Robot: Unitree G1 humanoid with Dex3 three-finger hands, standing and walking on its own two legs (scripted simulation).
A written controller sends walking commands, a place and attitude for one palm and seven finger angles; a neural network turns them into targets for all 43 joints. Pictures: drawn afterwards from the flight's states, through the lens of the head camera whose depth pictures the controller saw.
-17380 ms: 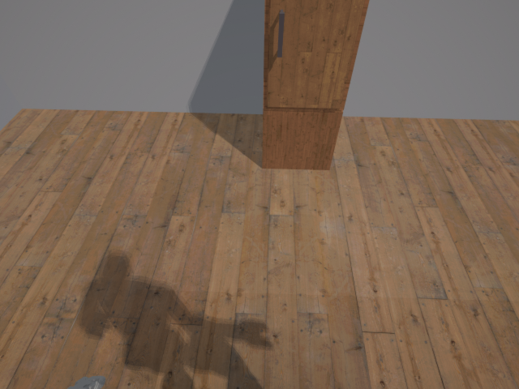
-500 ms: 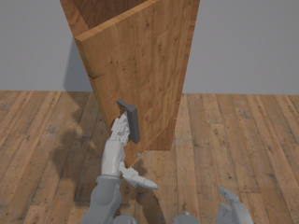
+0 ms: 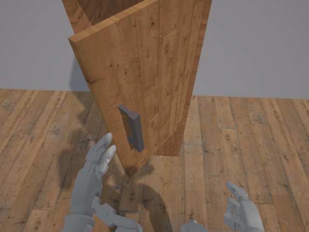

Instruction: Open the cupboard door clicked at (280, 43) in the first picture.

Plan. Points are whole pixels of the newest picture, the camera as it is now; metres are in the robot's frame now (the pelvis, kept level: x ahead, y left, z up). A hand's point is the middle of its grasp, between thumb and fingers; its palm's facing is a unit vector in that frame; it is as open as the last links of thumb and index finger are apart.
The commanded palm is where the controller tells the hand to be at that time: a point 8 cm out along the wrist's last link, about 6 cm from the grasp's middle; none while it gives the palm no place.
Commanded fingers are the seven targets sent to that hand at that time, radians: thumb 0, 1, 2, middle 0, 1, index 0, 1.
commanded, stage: slide the hand sideways off the handle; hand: left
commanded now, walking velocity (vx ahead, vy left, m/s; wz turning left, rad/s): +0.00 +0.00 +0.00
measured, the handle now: (132, 130) +0.35 +0.08 +0.07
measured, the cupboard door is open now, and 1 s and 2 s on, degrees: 52 52 52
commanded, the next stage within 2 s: draw the hand back to the body in 0.26 s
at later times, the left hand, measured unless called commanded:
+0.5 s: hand (102, 196) +0.19 +0.12 +0.07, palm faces -0.04 -1.00 -0.06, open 16.3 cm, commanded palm +0.17 +0.19 +0.09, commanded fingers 0.00 -0.50 0.30 -0.15 -0.30 -0.15 -0.30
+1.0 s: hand (49, 184) +0.19 +0.20 +0.14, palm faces +0.14 -0.95 -0.28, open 15.4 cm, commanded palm +0.16 +0.25 +0.16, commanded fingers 0.00 -0.05 0.50 -0.17 -0.30 -0.17 -0.30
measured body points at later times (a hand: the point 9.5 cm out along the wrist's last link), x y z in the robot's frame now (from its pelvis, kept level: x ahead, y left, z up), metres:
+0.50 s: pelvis -0.01 -0.01 -0.01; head +0.04 -0.02 +0.44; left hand +0.19 +0.18 +0.08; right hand +0.18 -0.23 -0.08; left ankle -0.01 +0.12 -0.66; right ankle +0.01 -0.11 -0.66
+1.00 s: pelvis +0.01 +0.01 +0.04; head +0.01 +0.00 +0.49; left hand +0.18 +0.25 +0.16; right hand +0.19 -0.21 -0.02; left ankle -0.01 +0.12 -0.66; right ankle +0.01 -0.11 -0.66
